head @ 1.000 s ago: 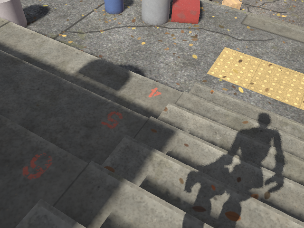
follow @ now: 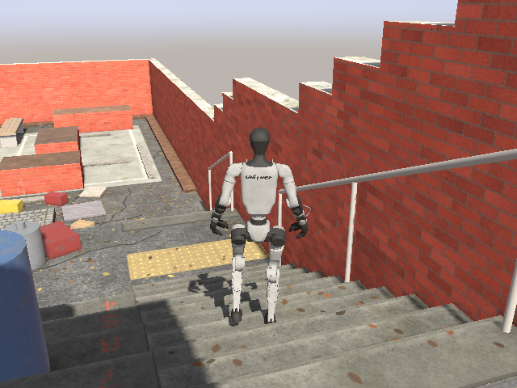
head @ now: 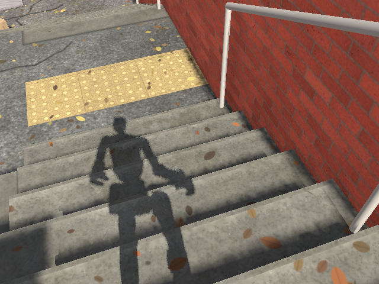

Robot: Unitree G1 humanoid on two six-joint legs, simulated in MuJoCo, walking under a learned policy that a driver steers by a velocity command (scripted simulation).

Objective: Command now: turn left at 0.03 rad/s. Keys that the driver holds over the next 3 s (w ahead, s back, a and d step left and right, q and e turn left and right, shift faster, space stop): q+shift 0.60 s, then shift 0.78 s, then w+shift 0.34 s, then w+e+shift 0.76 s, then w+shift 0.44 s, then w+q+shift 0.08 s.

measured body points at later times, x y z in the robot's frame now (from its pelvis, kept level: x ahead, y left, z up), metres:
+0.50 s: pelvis -0.01 +0.10 +0.00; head +0.00 +0.11 +0.45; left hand +0.05 +0.43 -0.07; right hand +0.17 -0.13 -0.11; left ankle -0.03 +0.16 -0.73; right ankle +0.04 -0.06 -0.64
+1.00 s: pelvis +0.00 +0.10 -0.02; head +0.01 +0.12 +0.43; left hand -0.04 +0.36 -0.14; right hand +0.25 -0.01 -0.12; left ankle -0.02 +0.16 -0.73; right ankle +0.05 -0.06 -0.72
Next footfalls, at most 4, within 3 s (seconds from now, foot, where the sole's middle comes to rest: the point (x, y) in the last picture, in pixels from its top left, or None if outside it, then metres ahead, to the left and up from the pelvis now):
0.06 left None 0.01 0.17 -0.77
0.98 right None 0.08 -0.04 -0.77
2.10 right None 0.33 0.29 -0.92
2.48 left None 0.61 0.57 -1.07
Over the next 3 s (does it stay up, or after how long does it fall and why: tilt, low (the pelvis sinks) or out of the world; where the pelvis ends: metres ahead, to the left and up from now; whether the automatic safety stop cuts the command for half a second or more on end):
stays up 0.96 0.39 -0.46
